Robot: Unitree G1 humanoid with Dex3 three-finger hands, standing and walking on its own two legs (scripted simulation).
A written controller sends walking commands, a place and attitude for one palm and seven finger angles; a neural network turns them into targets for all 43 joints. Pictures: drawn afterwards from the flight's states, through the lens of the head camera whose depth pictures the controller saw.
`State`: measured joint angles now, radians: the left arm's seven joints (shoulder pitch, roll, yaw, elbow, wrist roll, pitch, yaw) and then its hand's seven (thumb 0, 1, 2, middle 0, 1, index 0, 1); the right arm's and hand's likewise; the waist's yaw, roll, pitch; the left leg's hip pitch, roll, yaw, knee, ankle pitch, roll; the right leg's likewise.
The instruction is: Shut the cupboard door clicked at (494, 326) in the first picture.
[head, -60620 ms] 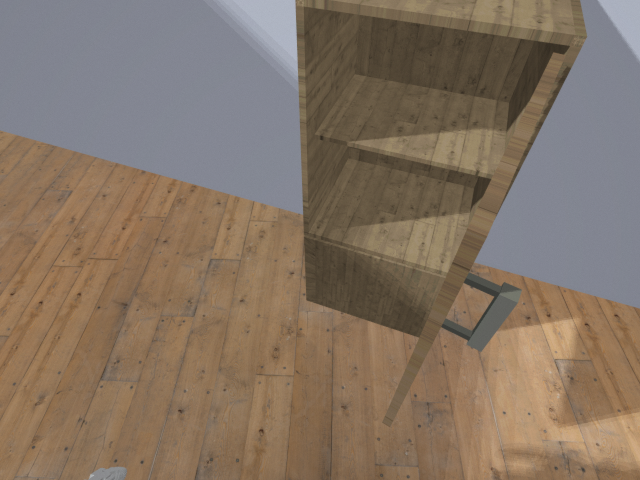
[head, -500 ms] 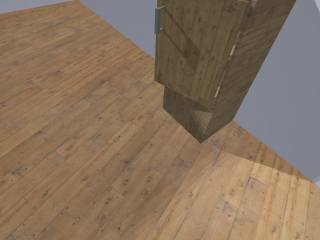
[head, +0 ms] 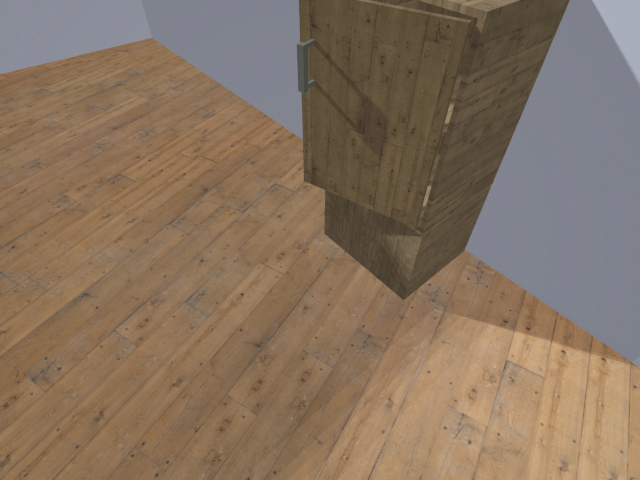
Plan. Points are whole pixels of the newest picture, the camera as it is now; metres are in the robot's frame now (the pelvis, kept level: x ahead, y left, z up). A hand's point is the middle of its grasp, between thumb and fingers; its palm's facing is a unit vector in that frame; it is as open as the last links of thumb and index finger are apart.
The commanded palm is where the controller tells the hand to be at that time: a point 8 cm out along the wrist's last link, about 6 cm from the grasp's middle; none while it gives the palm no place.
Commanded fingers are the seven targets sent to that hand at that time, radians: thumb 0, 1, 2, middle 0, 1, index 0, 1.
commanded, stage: let the arm hang, fingers relaxed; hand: left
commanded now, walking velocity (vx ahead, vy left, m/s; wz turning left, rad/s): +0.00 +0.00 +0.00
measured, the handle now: (307, 65) +1.09 +0.09 +0.04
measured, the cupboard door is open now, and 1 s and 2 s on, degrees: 16 16 16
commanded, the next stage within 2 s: look to check the result in 0.18 s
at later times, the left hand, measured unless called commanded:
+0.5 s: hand out of the picture +0.05 +0.22 -0.16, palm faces +0.00 -0.95 -0.30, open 7.4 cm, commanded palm none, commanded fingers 0.00 0.90 0.90 -0.20 -0.30 -0.20 -0.30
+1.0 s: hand out of the picture +0.10 +0.21 -0.15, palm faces +0.00 -0.95 -0.32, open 7.4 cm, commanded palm none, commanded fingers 0.00 0.90 0.90 -0.20 -0.30 -0.20 -0.30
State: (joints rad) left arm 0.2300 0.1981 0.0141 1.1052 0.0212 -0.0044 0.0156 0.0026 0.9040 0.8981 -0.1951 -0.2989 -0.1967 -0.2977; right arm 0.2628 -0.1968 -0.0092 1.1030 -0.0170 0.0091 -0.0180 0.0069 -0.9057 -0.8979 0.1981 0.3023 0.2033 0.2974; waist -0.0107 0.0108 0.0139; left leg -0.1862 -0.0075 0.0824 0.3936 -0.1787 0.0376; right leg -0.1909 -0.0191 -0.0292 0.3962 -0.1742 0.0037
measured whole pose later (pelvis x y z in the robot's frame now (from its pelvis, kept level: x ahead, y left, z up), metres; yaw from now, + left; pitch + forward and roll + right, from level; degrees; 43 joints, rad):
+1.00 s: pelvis +0.04 -0.02 +0.01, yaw +1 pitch -1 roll +0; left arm 0.13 0.30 0.01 1.12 0.02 -0.02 0.00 0.00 0.90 0.90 -0.20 -0.30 -0.20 -0.30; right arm 0.13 -0.32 0.00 1.11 -0.01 0.01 -0.01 0.01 -0.90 -0.90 0.20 0.30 0.20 0.30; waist -0.01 0.01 0.03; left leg -0.10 0.01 0.05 0.30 -0.18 0.00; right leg -0.09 0.01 -0.06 0.30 -0.19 -0.02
